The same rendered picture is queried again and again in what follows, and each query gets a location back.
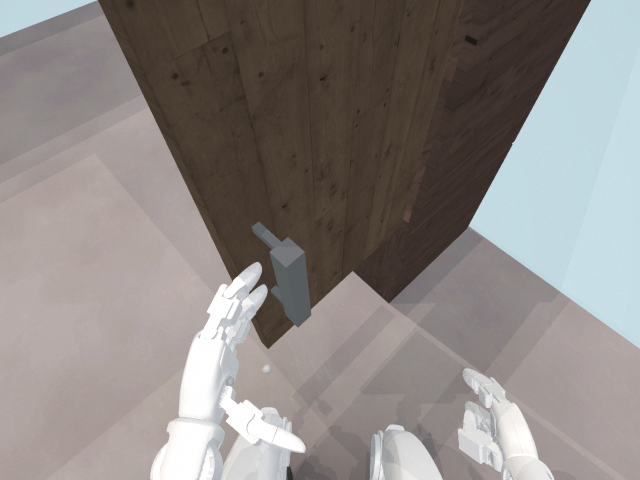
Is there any robot left thigh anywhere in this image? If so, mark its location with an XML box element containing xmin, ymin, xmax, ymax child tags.
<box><xmin>221</xmin><ymin>414</ymin><xmax>292</xmax><ymax>480</ymax></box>

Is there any cupboard door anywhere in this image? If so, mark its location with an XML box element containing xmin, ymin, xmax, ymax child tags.
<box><xmin>98</xmin><ymin>0</ymin><xmax>465</xmax><ymax>349</ymax></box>

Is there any left robot forearm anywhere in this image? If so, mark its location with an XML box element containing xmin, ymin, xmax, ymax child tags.
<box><xmin>150</xmin><ymin>418</ymin><xmax>225</xmax><ymax>480</ymax></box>

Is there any left robot hand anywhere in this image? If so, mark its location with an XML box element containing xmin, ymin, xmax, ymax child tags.
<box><xmin>178</xmin><ymin>262</ymin><xmax>306</xmax><ymax>453</ymax></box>

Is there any left robot shin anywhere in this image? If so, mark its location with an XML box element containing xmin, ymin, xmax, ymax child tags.
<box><xmin>261</xmin><ymin>407</ymin><xmax>287</xmax><ymax>480</ymax></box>

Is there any handle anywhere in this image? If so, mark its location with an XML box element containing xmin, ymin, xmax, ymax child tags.
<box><xmin>252</xmin><ymin>222</ymin><xmax>311</xmax><ymax>327</ymax></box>

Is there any right robot forearm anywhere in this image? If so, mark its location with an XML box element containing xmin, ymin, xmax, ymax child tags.
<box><xmin>501</xmin><ymin>456</ymin><xmax>554</xmax><ymax>480</ymax></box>

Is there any right robot hand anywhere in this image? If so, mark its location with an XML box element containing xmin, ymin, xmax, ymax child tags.
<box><xmin>458</xmin><ymin>368</ymin><xmax>539</xmax><ymax>474</ymax></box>

